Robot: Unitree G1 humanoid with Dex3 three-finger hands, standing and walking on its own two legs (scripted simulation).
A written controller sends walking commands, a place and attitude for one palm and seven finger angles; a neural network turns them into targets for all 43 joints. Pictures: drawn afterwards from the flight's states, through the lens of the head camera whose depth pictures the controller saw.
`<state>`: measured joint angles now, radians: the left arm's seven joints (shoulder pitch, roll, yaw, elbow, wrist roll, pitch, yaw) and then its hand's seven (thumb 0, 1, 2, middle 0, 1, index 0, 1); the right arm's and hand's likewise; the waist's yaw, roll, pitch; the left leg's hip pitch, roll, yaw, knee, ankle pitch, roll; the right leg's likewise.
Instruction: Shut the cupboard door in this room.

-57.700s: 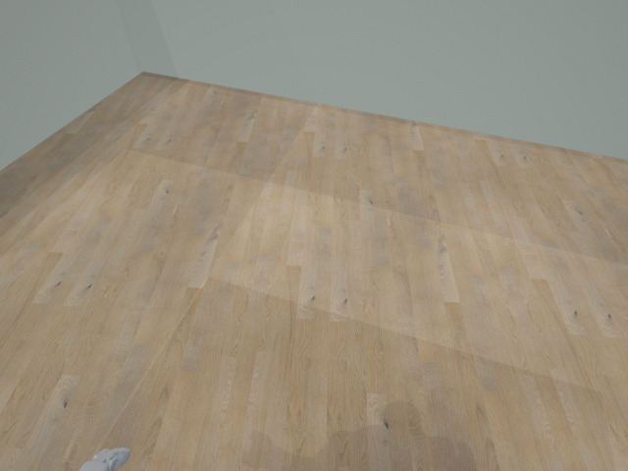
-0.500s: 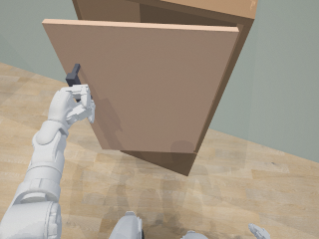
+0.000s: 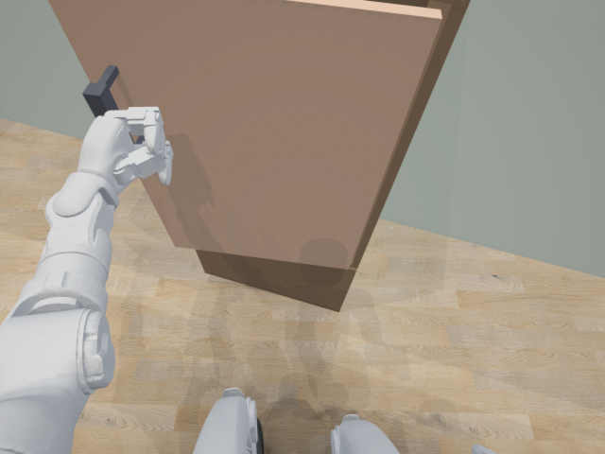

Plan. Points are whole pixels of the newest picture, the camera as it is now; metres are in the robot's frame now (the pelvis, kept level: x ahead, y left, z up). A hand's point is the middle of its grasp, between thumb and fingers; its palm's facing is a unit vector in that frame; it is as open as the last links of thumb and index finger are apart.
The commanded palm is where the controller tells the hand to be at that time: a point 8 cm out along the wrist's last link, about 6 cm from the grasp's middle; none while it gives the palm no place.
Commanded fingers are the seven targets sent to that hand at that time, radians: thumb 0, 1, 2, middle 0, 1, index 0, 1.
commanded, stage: push the door shut along its arc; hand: left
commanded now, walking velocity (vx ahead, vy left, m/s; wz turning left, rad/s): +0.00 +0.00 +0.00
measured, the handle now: (122, 121) +0.54 +0.23 +0.09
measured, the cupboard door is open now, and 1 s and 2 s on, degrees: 9 0 0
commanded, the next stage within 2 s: pull the fist back off the door in 0.94 s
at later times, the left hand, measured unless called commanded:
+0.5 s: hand (192, 124) +0.53 +0.14 +0.10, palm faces -0.32 -0.95 -0.02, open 3.0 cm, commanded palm +0.54 +0.17 +0.10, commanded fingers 0.00 0.90 0.90 -1.30 -1.50 -1.30 -1.50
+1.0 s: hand (203, 114) +0.55 +0.12 +0.10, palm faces -0.41 -0.91 -0.03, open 3.2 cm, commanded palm +0.58 +0.12 +0.10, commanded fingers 0.00 0.90 0.90 -1.30 -1.50 -1.30 -1.50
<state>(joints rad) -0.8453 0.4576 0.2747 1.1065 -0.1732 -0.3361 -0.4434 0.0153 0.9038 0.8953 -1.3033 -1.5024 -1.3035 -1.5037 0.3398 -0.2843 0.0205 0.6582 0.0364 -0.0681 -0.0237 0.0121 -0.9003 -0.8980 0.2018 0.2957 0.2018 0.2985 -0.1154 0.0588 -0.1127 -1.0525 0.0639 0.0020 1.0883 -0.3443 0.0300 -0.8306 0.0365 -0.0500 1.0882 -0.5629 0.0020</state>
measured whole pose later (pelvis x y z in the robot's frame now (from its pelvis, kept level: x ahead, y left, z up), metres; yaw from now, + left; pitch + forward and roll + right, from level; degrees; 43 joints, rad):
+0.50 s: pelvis +0.00 +0.00 -0.02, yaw -1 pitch +23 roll -5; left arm -1.09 0.56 0.29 1.23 -0.10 -0.26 -0.51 0.00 0.89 0.90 -1.30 -1.50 -1.30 -1.50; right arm 0.37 -0.29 0.03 0.66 0.02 -0.07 -0.01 0.01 -0.90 -0.90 0.20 0.30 0.20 0.30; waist -0.18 0.08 -0.12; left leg -1.20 0.08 -0.01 1.18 -0.38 0.03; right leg -0.97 0.06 -0.06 1.16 -0.59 0.00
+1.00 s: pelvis +0.00 +0.00 -0.03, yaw -2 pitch +25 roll -7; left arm -1.29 0.58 0.20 1.29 -0.08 -0.19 -0.54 0.01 0.93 0.97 -1.30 -1.50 -1.30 -1.50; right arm 0.35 -0.29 0.03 0.72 0.00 -0.14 -0.03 0.01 -0.90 -0.90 0.20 0.30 0.20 0.30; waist -0.19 0.07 -0.11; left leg -1.32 0.08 -0.04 1.25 -0.38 0.03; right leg -1.07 0.06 -0.08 1.22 -0.60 0.00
